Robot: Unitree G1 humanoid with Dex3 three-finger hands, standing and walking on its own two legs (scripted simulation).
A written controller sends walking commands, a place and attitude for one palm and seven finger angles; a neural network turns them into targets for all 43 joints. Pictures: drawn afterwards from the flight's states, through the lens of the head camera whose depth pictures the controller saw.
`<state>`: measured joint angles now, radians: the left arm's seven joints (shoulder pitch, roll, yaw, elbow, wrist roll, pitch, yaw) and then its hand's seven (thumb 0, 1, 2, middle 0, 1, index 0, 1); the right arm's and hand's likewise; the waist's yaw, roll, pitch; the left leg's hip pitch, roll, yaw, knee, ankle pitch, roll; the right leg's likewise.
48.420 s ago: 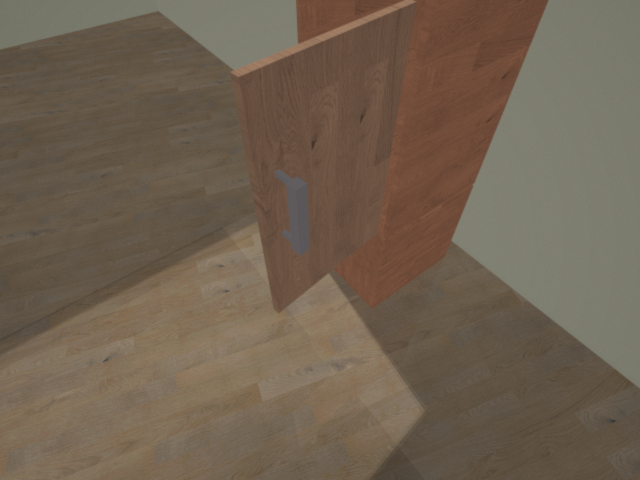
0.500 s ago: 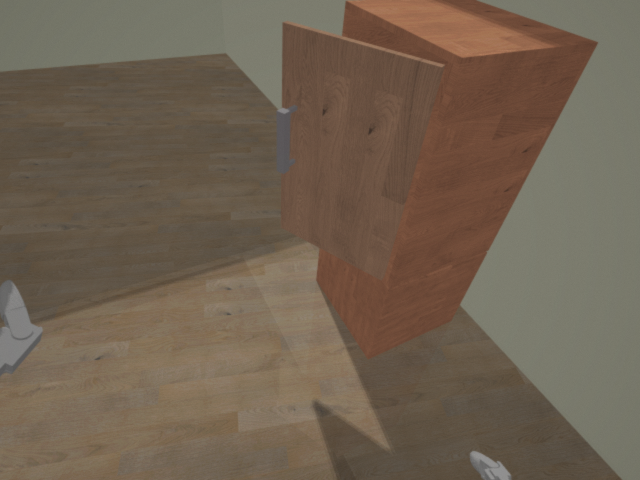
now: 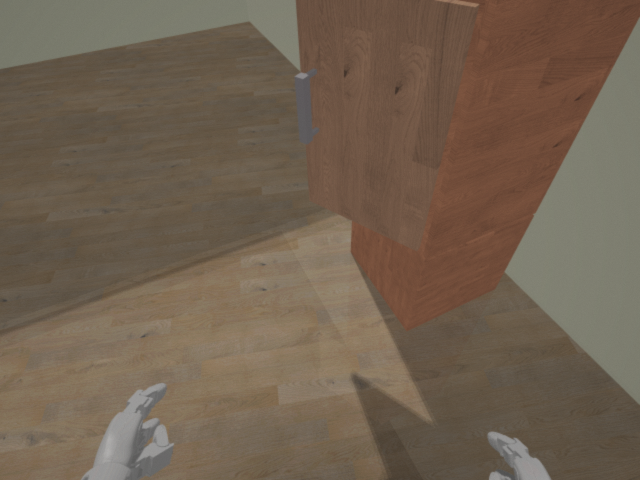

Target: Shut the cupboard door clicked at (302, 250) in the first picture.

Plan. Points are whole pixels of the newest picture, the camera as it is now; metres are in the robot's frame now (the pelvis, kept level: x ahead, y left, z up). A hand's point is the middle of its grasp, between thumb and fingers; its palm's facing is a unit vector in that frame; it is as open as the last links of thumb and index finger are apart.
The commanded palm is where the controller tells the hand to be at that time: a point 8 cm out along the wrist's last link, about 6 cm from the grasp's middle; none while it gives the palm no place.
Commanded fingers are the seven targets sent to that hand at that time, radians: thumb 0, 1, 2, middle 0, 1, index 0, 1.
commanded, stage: let the arm hang, fingers relaxed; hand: left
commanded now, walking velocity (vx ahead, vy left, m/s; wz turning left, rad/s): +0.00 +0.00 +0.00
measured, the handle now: (309, 106) +0.90 +0.05 +0.01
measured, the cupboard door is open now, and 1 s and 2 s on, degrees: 29 29 29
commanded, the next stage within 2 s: look to check the result in 0.92 s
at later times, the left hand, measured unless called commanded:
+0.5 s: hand out of the picture +0.00 +0.21 -0.15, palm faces +0.00 -0.97 -0.22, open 7.3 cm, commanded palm none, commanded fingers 0.00 0.90 0.90 -0.20 -0.30 -0.20 -0.30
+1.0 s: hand out of the picture -0.01 +0.18 -0.16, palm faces +0.00 -0.99 -0.15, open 7.4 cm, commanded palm none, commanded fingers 0.00 0.90 0.90 -0.20 -0.30 -0.20 -0.30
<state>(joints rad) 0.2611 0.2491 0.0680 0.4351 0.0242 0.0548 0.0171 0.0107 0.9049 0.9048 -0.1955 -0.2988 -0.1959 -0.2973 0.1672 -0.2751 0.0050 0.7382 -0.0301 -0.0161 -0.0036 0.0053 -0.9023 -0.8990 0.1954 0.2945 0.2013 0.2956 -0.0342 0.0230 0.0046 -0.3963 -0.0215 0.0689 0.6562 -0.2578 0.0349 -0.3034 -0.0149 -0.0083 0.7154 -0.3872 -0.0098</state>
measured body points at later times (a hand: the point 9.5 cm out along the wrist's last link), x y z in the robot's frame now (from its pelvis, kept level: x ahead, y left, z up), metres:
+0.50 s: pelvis +0.02 +0.02 +0.02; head +0.02 +0.03 +0.47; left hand +0.00 +0.27 -0.13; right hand +0.02 -0.21 -0.13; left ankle +0.05 +0.10 -0.72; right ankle -0.02 -0.11 -0.72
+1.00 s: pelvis +0.02 +0.03 +0.03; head +0.02 +0.04 +0.48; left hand -0.01 +0.24 -0.14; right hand -0.01 -0.19 -0.13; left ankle +0.05 +0.10 -0.72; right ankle -0.02 -0.11 -0.72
